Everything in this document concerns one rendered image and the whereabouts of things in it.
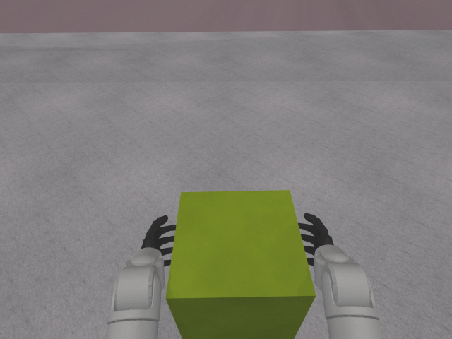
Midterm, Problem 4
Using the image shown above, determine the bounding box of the carton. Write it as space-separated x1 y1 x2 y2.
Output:
165 190 316 339

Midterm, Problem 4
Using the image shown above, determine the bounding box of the robot right forearm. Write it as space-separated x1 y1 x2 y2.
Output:
314 244 384 339

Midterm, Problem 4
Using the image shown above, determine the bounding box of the robot left forearm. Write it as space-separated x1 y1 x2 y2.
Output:
105 247 165 339

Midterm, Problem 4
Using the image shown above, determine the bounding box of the left robot hand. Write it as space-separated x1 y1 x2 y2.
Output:
141 215 176 267

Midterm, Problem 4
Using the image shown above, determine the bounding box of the right robot hand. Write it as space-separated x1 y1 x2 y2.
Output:
298 213 334 266

